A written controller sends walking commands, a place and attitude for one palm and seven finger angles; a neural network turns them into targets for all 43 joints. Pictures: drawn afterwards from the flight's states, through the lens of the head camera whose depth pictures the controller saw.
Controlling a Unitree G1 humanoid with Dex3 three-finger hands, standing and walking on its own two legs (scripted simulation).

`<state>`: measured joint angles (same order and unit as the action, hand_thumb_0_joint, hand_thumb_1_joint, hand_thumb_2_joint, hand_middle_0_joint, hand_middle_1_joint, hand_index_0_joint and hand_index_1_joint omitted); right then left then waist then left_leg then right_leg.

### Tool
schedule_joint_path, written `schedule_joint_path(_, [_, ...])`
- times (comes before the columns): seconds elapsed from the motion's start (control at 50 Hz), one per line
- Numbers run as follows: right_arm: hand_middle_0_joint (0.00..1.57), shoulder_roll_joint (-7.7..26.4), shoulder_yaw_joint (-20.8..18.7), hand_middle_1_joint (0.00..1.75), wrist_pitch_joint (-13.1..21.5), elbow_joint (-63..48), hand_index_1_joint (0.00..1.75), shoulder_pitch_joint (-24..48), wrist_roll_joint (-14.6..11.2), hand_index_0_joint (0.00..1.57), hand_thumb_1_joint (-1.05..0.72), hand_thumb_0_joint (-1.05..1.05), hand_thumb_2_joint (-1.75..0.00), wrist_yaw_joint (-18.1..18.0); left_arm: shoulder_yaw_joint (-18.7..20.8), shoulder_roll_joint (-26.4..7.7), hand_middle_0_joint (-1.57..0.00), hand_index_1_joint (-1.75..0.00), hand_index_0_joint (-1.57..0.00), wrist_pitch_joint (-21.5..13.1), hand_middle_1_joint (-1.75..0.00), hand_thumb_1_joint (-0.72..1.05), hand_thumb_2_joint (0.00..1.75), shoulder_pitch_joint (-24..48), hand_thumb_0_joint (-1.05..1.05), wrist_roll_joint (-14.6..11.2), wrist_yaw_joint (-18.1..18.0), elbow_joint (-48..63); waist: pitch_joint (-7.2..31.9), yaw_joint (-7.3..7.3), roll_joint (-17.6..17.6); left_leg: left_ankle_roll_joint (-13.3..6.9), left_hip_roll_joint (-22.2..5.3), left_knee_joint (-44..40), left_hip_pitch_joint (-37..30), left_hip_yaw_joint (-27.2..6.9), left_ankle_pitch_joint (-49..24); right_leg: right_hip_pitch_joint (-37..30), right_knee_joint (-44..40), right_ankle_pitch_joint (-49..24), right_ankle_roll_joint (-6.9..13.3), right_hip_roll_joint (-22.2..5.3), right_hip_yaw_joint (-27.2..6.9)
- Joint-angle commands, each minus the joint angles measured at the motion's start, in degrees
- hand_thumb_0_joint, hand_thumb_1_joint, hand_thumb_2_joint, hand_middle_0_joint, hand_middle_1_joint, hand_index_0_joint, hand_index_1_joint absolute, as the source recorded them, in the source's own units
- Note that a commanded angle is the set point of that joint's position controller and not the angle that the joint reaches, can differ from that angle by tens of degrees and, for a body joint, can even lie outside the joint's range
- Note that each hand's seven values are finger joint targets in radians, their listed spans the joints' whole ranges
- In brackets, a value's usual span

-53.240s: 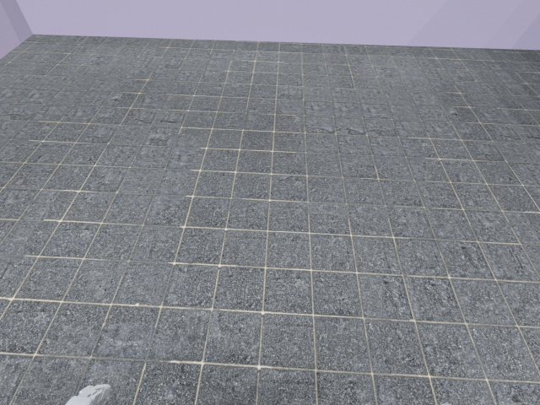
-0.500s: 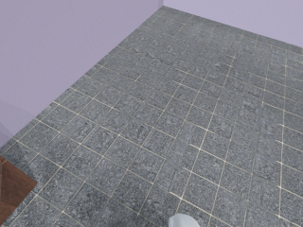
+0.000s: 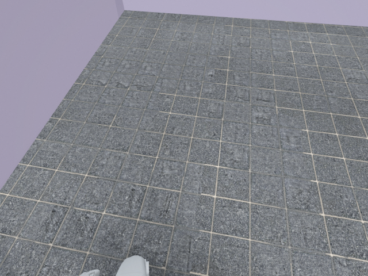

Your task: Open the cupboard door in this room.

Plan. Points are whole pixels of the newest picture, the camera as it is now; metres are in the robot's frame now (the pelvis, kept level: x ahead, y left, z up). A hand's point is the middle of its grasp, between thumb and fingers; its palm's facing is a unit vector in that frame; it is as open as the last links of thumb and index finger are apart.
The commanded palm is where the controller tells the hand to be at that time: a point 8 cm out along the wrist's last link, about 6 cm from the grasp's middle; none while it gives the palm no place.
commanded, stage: walk to a spot facing it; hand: left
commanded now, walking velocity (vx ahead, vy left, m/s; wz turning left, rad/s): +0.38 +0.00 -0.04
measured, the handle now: out of the picture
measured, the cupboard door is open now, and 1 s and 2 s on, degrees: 49 49 49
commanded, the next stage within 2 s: turn to face it in 0.68 s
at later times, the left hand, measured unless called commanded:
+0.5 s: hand (120, 258) +0.18 +0.17 -0.18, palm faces +0.06 -0.99 -0.13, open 7.4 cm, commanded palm none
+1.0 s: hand (159, 119) +0.65 +0.10 -0.17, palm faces -0.08 -0.98 -0.18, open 7.4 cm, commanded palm none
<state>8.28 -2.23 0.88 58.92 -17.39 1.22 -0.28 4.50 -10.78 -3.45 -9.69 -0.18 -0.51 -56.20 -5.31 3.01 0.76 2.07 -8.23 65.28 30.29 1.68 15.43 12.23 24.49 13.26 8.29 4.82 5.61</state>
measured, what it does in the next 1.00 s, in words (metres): walks ahead: left foot, then right foot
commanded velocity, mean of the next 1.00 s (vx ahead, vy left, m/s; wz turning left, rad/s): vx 0.26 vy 0.00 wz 0.07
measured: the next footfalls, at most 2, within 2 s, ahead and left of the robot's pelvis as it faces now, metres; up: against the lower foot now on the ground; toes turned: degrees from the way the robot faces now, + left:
left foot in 0.40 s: +0.35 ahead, +0.08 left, +0.00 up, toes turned +4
right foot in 0.86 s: +0.60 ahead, -0.14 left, +0.00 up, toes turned -12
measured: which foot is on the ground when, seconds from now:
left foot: up 0.00-0.38, down 0.40-0.88, up 0.90-1.00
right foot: down 0.00-0.40, up 0.42-0.84, down 0.86-1.00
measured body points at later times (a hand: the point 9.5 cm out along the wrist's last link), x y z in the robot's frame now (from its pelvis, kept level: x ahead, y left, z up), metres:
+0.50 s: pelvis +0.28 +0.02 -0.01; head +0.31 +0.03 +0.43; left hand +0.18 +0.22 -0.17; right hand +0.36 -0.20 -0.16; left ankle +0.31 +0.08 -0.74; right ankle +0.12 -0.07 -0.61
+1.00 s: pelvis +0.51 -0.06 -0.01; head +0.57 -0.06 +0.44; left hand +0.66 +0.15 -0.15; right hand +0.40 -0.24 -0.16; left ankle +0.40 +0.08 -0.64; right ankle +0.56 -0.13 -0.74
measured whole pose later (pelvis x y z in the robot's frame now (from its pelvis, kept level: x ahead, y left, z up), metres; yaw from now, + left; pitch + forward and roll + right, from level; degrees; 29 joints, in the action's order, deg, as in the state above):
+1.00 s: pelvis +0.51 -0.06 -0.01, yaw -2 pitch +0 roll +1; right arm 5.1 -0.6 0.2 66.0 -23.8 -0.4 -1.1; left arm 1.6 -9.2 -3.7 -4.2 0.4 -0.7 -55.8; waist -6.9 4.2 1.0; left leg 1.1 -2.4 69.8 20.0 2.4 28.6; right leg 19.4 32.5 13.1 4.6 -2.4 10.7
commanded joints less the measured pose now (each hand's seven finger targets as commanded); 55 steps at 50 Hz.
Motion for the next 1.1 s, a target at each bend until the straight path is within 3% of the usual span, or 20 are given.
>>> schedule_joint_path(0.0, [0.20,2.9,-1.0,0.30,-0.2,-1.2,0.30,-4.7,0.1,0.20,-0.90,0.00,-0.90,-0.1,-0.1,-3.3,-0.20,-0.30,-0.20,-2.0,-0.30,0.90,0.90,-9.9,0.00,0.4,0.2,-1.5,4.9,-1.84,3.3,0.6,0.0,-4.8,5.0,0.5,-4.9,-7.6,-12.5,-24.2,-4.9,-14.3,-11.9])
schedule_joint_path(0.1, [0.20,3.8,-1.1,0.30,0.3,-4.1,0.30,7.0,-0.5,0.20,-0.90,0.00,-0.90,0.5,-0.9,-3.1,-0.20,-0.30,-0.20,-2.5,-0.30,0.90,0.90,-16.8,0.00,0.4,-0.5,-4.9,3.4,-4.52,5.4,0.3,2.1,-9.0,12.0,2.0,-5.8,-18.0,-9.1,-45.8,-6.2,-14.9,-11.2])
schedule_joint_path(0.22, [0.20,3.8,-0.6,0.30,0.7,-6.4,0.30,17.2,-0.7,0.20,-0.90,0.00,-0.90,1.4,-1.7,-3.1,-0.20,-0.30,-0.20,-2.4,-0.30,0.90,0.90,-22.4,0.00,0.9,-1.6,-7.8,-1.9,-5.65,5.7,-1.4,5.1,-17.4,11.9,5.0,-4.7,-20.7,-9.2,-51.6,-5.0,-16.1,-11.6])
schedule_joint_path(0.28, [0.20,3.6,-0.3,0.30,1.4,-5.2,0.30,15.2,-0.6,0.20,-0.90,0.00,-0.90,1.0,-1.4,-4.8,-0.20,-0.30,-0.20,-2.6,-0.30,0.90,0.90,-22.2,0.00,1.0,-1.9,-8.6,0.3,-3.60,5.2,-3.8,10.4,-24.9,0.3,9.7,-1.0,-20.0,-3.3,-69.1,-4.7,-15.9,-9.7])
schedule_joint_path(0.32, [0.20,4.8,-0.8,0.30,1.8,-2.3,0.30,6.4,-0.4,0.20,-0.90,0.00,-0.90,0.0,-1.3,-5.7,-0.20,-0.30,-0.20,-2.8,-0.30,0.90,0.90,-20.7,0.00,1.0,-1.9,-8.9,3.4,0.99,5.8,-6.3,13.1,-29.8,-11.2,10.7,-2.2,-17.0,5.9,-75.2,-6.1,-14.8,-7.7])
schedule_joint_path(0.34, [0.20,6.8,-1.5,0.30,1.9,0.2,0.30,-1.5,-0.1,0.20,-0.90,0.00,-0.90,-0.4,-1.2,-5.8,-0.20,-0.30,-0.20,-2.8,-0.30,0.90,0.90,-18.7,0.00,0.9,-1.7,-8.6,6.5,4.91,5.9,-8.2,10.7,-32.9,-24.4,7.6,-6.8,-8.3,15.9,-67.6,-6.8,-14.3,-7.3])
schedule_joint_path(0.36, [0.20,11.2,-2.7,0.30,2.1,1.8,0.30,-10.2,1.0,0.20,-0.90,0.00,-0.90,-1.0,-1.3,-4.0,-0.20,-0.30,-0.20,-2.9,-0.30,0.90,0.90,-17.9,0.00,0.2,-1.3,-7.2,11.5,8.38,0.6,-13.7,-1.1,-34.8,-38.5,-8.1,-10.0,5.7,32.0,-44.9,-7.8,-10.3,-5.3])
schedule_joint_path(0.38, [0.20,15.7,-3.4,0.30,2.4,2.5,0.30,-15.0,1.3,0.20,-0.90,0.00,-0.90,-1.3,-2.3,-0.6,-0.20,-0.30,-0.20,-3.0,-0.30,0.90,0.90,-19.9,0.00,-0.8,-0.5,-5.3,20.0,6.63,-12.2,-22.0,-18.7,-40.8,-48.6,-31.7,-19.3,17.4,55.3,10.9,-7.7,-2.4,-3.9])
schedule_joint_path(0.4, [0.20,14.3,-2.9,0.30,2.0,2.1,0.30,-11.5,-0.1,0.20,-0.90,0.00,-0.90,-1.1,-1.7,-2.8,-0.20,-0.30,-0.20,-2.6,-0.30,0.90,0.90,-16.1,0.00,0.1,-0.9,-4.6,15.7,4.32,-5.9,-22.6,-20.0,-46.3,-41.9,-33.5,-15.2,21.5,62.3,14.4,-5.6,-4.6,-9.0])
schedule_joint_path(0.46, [0.20,5.8,-0.6,0.30,3.8,0.4,0.30,-3.4,0.1,0.20,-0.90,0.00,-0.90,-1.6,-1.1,0.0,-0.20,-0.30,-0.20,-0.7,-0.30,0.90,0.90,-12.0,0.00,1.9,0.5,-4.1,-2.4,-1.59,-2.7,-13.0,-11.5,-53.0,-18.7,-17.0,-9.7,24.5,58.8,3.0,-7.2,-9.8,-8.7])
schedule_joint_path(0.54, [0.20,4.6,-0.4,0.30,5.2,2.2,0.30,-5.7,-0.2,0.20,-0.90,0.00,-0.90,-1.7,-1.3,3.6,-0.20,-0.30,-0.20,1.6,-0.30,0.90,0.90,-13.6,0.00,2.1,1.3,-4.2,2.0,-4.53,-4.0,-8.8,-5.3,-52.6,-20.7,-1.2,-25.8,23.5,48.5,-1.9,-8.8,-10.1,-5.8])
schedule_joint_path(0.66, [0.20,5.0,0.8,0.30,4.6,4.0,0.30,-10.7,-0.4,0.20,-0.90,0.00,-0.90,-1.5,-1.6,1.9,-0.20,-0.30,-0.20,2.1,-0.30,0.90,0.90,-1.5,0.00,1.4,2.2,-0.5,-2.9,-2.97,-8.7,-5.4,-2.6,-53.8,-20.2,5.3,-34.1,21.9,26.2,-12.5,-8.0,-9.7,-0.4])
schedule_joint_path(0.74, [0.20,6.7,0.8,0.30,3.7,6.1,0.30,-15.7,0.2,0.20,-0.90,0.00,-0.90,-1.8,-1.9,0.2,-0.20,-0.30,-0.20,1.6,-0.30,0.90,0.90,4.2,0.00,1.1,2.2,1.1,-2.6,-0.96,-7.9,-6.2,-5.9,-50.8,-26.9,5.1,-44.3,18.1,16.4,-9.2,-5.6,-7.3,1.5])
schedule_joint_path(0.82, [0.20,8.3,0.7,0.30,3.2,6.3,0.30,-13.9,-0.6,0.20,-0.90,0.00,-0.90,-2.1,-1.3,-3.8,-0.20,-0.30,-0.20,-0.2,-0.30,0.90,0.90,-8.7,0.00,1.6,1.0,-2.2,7.1,-7.56,-5.1,-5.4,-4.9,-30.9,-26.6,2.9,-54.4,-4.8,5.8,-12.2,-4.0,-4.7,1.7])
schedule_joint_path(0.84, [0.20,7.0,0.7,0.30,3.1,5.4,0.30,-13.6,-1.4,0.20,-0.90,0.00,-0.90,-1.7,-0.1,-8.2,-0.20,-0.30,-0.20,-0.9,-0.30,0.90,0.90,-16.3,0.00,2.0,0.2,-4.3,13.8,-10.46,2.1,-3.9,-1.0,-17.2,-14.0,4.0,-37.9,-22.4,7.8,-32.2,-1.4,-13.7,-7.1])
schedule_joint_path(0.86, [0.20,4.5,0.6,0.30,3.3,4.4,0.30,-17.4,-2.1,0.20,-0.90,0.00,-0.90,-1.9,1.0,-13.0,-0.20,-0.30,-0.20,-1.2,-0.30,0.90,0.90,-21.5,0.00,1.6,-0.2,-5.4,22.7,-9.93,13.3,-1.3,9.1,2.7,-1.3,4.5,17.7,-36.2,6.6,-58.6,6.2,-32.9,-25.8])
schedule_joint_path(0.88, [0.20,5.6,0.5,0.30,2.7,4.5,0.30,-16.0,-2.3,0.20,-0.90,0.00,-0.90,-2.2,0.2,-13.2,-0.20,-0.30,-0.20,-0.9,-0.30,0.90,0.90,-18.9,0.00,0.6,-0.6,-4.6,23.5,-8.84,10.5,-1.8,6.4,9.8,-3.2,-2.2,21.9,-29.5,2.6,-57.9,7.6,-35.2,-23.9])
schedule_joint_path(0.94, [0.20,3.1,0.1,0.30,0.4,2.5,0.30,-5.9,-1.6,0.20,-0.90,0.00,-0.90,-1.4,-1.0,-7.0,-0.20,-0.30,-0.20,0.4,-0.30,0.90,0.90,-7.3,0.00,0.3,-1.5,-0.9,8.5,-5.28,4.0,-0.9,1.8,10.5,0.2,-2.8,12.1,-8.8,-2.7,-44.9,2.2,-28.3,-10.2])
schedule_joint_path(1.0, [0.20,-0.2,0.3,0.30,-2.4,3.0,0.30,-9.2,-0.8,0.20,-0.90,0.00,-0.90,-0.5,-1.6,-4.5,-0.20,-0.30,-0.20,0.0,-0.30,0.90,0.90,-1.4,0.00,0.7,-1.4,1.0,6.1,-0.33,4.0,0.5,1.6,3.5,-4.7,-0.5,6.8,3.3,-7.4,-32.4,-1.6,-24.3,-0.5])
schedule_joint_path(1.08, [0.20,0.4,-0.7,0.30,-3.5,0.7,0.30,-6.4,-0.3,0.20,-0.90,0.00,-0.90,0.3,-0.6,-3.5,-0.20,-0.30,-0.20,0.3,-0.30,0.90,0.90,-0.7,0.00,1.2,-1.3,2.5,6.3,0.21,6.0,1.4,1.7,-2.9,-3.3,2.1,3.2,3.2,-7.3,-26.0,-2.1,-23.3,3.9])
